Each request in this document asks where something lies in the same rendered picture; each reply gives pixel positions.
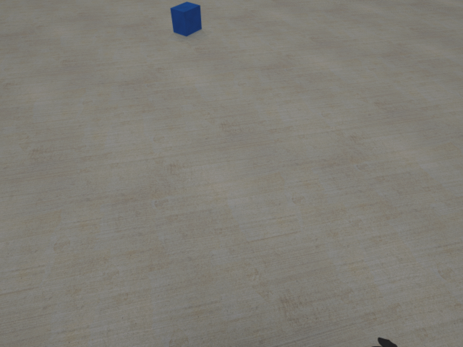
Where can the carton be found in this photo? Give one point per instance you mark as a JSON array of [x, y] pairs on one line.
[[186, 18]]

